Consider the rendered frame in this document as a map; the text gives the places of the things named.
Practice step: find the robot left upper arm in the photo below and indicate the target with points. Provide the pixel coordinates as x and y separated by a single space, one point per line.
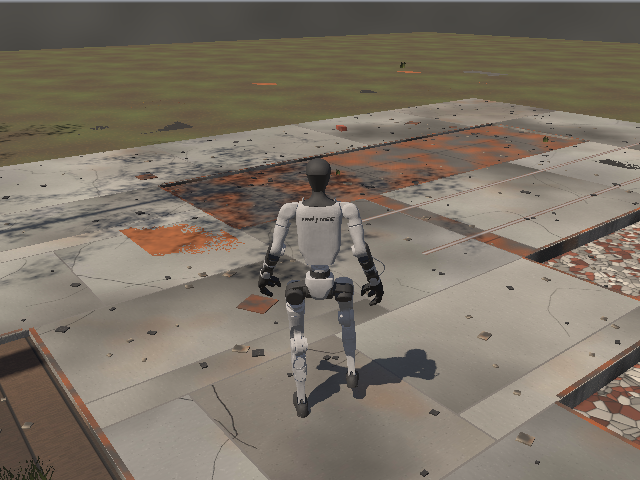
287 212

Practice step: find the right robot forearm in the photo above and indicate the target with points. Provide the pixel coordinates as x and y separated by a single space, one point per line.
369 268

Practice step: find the right robot thigh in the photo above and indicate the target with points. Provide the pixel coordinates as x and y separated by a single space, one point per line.
343 290

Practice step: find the left robot hand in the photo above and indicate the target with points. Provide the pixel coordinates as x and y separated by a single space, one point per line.
270 282

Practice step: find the robot right upper arm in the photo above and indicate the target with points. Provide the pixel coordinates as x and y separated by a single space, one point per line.
351 212

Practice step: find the robot right shin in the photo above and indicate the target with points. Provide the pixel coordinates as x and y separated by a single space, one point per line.
349 343

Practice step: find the right robot hand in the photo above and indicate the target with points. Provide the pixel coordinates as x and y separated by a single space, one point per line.
378 290

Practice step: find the left robot forearm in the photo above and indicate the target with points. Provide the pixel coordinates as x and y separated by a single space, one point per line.
269 264

